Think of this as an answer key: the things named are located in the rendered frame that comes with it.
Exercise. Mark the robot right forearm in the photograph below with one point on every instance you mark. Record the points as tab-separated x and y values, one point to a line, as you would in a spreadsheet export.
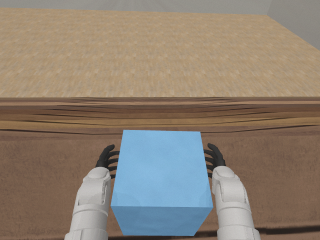
232	206

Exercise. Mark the carton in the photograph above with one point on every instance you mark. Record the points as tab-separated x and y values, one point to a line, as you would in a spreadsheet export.
161	185

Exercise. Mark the right robot hand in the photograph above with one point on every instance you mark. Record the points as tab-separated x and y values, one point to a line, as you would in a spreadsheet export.
217	158

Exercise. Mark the left robot hand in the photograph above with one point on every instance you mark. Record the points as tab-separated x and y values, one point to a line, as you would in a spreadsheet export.
104	160

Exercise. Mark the robot left forearm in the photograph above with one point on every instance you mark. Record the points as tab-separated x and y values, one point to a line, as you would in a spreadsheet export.
91	208

